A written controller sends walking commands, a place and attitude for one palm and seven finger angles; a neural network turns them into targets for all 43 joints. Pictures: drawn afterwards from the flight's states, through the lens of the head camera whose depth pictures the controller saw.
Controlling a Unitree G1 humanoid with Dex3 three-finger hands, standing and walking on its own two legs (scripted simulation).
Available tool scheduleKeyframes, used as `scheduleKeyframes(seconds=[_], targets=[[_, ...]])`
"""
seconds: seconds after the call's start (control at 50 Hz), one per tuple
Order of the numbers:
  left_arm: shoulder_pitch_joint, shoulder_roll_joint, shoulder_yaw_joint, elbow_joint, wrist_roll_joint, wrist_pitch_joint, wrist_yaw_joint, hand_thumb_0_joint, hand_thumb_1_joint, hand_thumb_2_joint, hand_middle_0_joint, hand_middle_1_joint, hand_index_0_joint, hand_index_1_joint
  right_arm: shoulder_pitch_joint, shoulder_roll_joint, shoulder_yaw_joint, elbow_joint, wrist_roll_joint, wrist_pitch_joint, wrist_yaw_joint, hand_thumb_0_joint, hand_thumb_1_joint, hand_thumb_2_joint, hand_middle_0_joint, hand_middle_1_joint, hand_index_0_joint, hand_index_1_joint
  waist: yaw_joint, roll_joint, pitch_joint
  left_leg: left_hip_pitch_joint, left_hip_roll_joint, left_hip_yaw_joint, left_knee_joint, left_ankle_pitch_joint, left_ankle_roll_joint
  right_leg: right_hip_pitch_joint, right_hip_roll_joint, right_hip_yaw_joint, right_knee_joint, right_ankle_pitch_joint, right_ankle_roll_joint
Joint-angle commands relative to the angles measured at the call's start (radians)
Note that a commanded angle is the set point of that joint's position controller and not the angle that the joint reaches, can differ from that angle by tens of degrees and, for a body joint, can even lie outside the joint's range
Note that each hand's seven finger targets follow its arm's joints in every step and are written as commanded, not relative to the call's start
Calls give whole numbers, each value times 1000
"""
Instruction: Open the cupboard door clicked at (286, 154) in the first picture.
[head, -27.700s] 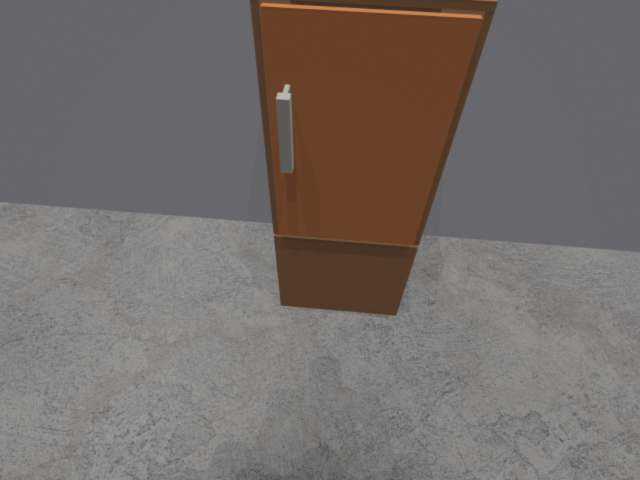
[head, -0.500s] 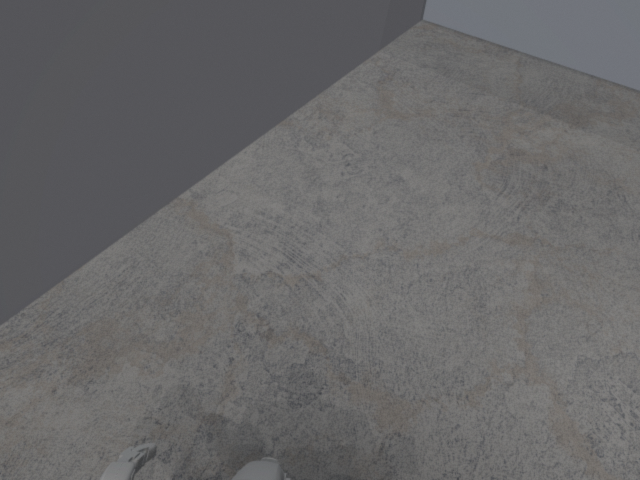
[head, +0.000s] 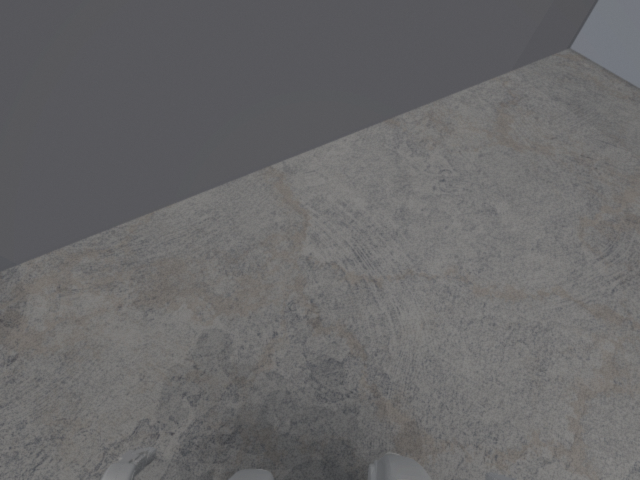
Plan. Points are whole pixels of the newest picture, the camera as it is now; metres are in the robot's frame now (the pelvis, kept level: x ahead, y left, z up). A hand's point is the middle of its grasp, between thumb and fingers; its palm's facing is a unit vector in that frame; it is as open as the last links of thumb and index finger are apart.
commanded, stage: turn to face it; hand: left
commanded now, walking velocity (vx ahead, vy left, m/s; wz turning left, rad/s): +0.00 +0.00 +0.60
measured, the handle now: out of the picture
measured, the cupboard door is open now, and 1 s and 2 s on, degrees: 44 44 44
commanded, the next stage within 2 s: none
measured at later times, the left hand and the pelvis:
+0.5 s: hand out of the picture +0.00 +0.19 -0.19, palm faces +0.33 -0.92 -0.23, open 7.4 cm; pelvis +0.01 -0.03 -0.01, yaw +19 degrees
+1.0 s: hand out of the picture -0.03 +0.14 -0.16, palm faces +0.59 -0.77 -0.24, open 7.4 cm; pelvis +0.03 -0.06 +0.00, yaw +37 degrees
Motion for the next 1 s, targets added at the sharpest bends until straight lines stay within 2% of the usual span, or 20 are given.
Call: scheduleKeyframes(seconds=[0.0,0.06,0.1,0.14,0.2,0.28,0.36,0.38,0.4,0.42,0.52,0.62,0.68,0.7,0.72,0.74,0.78,0.86,0.92,0.98], targets=[[24,61,12,-89,-5,-26,2,0,900,900,-200,-300,-200,-300,-4,-230,-74,-67,-3,-9,-8,0,-900,-900,200,300,200,300,-20,199,-150,26,207,-256,-183,222,138,114,49,-14,-212,23,-13],[136,99,25,-69,-4,-45,10,0,900,900,-200,-300,-200,-300,-51,-199,-74,-88,11,-3,-4,0,-900,-900,200,300,200,300,40,117,-175,-118,126,-231,-55,132,70,368,36,4,-551,194,-32],[154,242,46,-79,17,-55,22,0,900,900,-200,-300,-200,-300,-62,-114,-63,-130,18,-3,10,0,-900,-900,200,300,200,300,64,-290,-155,-310,-68,16,415,-364,-44,378,-412,421,-772,196,-218],[63,166,28,-98,8,-59,30,0,900,900,-200,-300,-200,-300,-53,-129,-71,-94,8,14,15,0,-900,-900,200,300,200,300,7,-242,-105,-296,11,-26,682,-278,-42,241,-336,316,-729,239,-242],[13,118,13,-111,12,-62,29,0,900,900,-200,-300,-200,-300,-34,-91,-51,-76,14,17,29,0,-900,-900,200,300,200,300,-23,-218,-114,-231,39,48,546,-226,-70,283,-244,58,-639,575,-202],[120,167,28,-64,15,-65,26,0,900,900,-200,-300,-200,-300,-94,-58,-32,-85,22,4,35,0,-900,-900,200,300,200,300,38,-183,-154,-148,3,134,247,-226,-68,411,-264,12,-553,784,-195],[105,185,38,-60,1,-56,16,0,900,900,-200,-300,-200,-300,-1,-95,-37,-65,19,-4,29,0,-900,-900,200,300,200,300,-16,-146,-185,68,-6,155,-38,-4,-43,315,-254,-71,-423,659,-118],[92,161,35,-69,-3,-50,12,0,900,900,-200,-300,-200,-300,42,-145,-52,-58,14,-9,29,0,-900,-900,200,300,200,300,-45,-26,-204,210,68,58,-113,155,-9,182,-220,-111,-293,520,-68],[86,89,22,-110,-11,-43,5,0,900,900,-200,-300,-200,-300,123,-263,-81,-55,4,-16,21,0,-900,-900,200,300,200,300,-86,292,-242,346,346,-322,-150,497,139,-73,-77,-160,-59,-22,13],[8,81,7,-146,-1,-35,10,0,900,900,-200,-300,-200,-300,190,-309,-91,-31,1,-9,10,0,-900,-900,200,300,200,300,-118,270,-231,298,451,-409,-180,529,248,-136,-42,-53,92,-235,4],[9,72,17,-81,-1,-22,1,0,900,900,-200,-300,-200,-300,23,-213,-62,-62,-1,-21,-16,0,-900,-900,200,300,200,300,-30,194,-146,107,244,-226,-196,311,152,-77,-25,25,88,0,-3],[41,57,12,-80,-6,-27,1,0,900,900,-200,-300,-200,-300,2,-225,-72,-65,-2,-10,-11,0,-900,-900,200,300,200,300,-24,193,-175,49,207,-253,-177,223,142,107,45,-14,-204,11,-19],[147,86,22,-62,-4,-42,7,0,900,900,-200,-300,-200,-300,-51,-208,-74,-85,9,-1,-6,0,-900,-900,200,300,200,300,33,141,-174,-90,137,-235,-82,132,84,332,53,-18,-505,178,-31],[178,150,38,-62,7,-52,17,0,900,900,-200,-300,-200,-300,-54,-152,-69,-101,17,2,-1,0,-900,-900,200,300,200,300,51,-34,-170,-238,39,-151,77,-48,22,436,-116,163,-681,99,-81],[168,228,49,-71,19,-55,22,0,900,900,-200,-300,-200,-300,-62,-100,-60,-126,19,-1,7,0,-900,-900,200,300,200,300,60,-290,-147,-326,-85,17,341,-316,-45,402,-373,419,-778,123,-201],[138,222,39,-85,12,-56,23,0,900,900,-200,-300,-200,-300,-56,-137,-64,-126,10,1,14,0,-900,-900,200,300,200,300,44,-242,-141,-290,-26,-21,544,-335,-31,286,-411,386,-767,133,-262],[43,139,24,-103,8,-54,31,0,900,900,-200,-300,-200,-300,-43,-126,-68,-90,11,15,18,0,-900,-900,200,300,200,300,-10,-239,-115,-298,24,-13,678,-241,-44,270,-306,222,-696,341,-233],[100,143,22,-78,11,-67,27,0,900,900,-200,-300,-200,-300,-92,-67,-37,-85,19,9,31,0,-900,-900,200,300,200,300,17,-186,-140,-216,20,96,375,-223,-72,404,-253,15,-577,779,-198],[147,178,33,-53,12,-64,24,0,900,900,-200,-300,-200,-300,-111,-56,-28,-86,23,2,33,0,-900,-900,200,300,200,300,39,-187,-154,-137,-5,146,204,-198,-60,435,-270,-16,-529,838,-186],[129,181,37,-48,6,-59,17,0,900,900,-200,-300,-200,-300,-48,-83,-33,-75,19,-3,30,0,-900,-900,200,300,200,300,0,-179,-170,15,-14,158,0,-50,-40,370,-254,-76,-424,767,-126]])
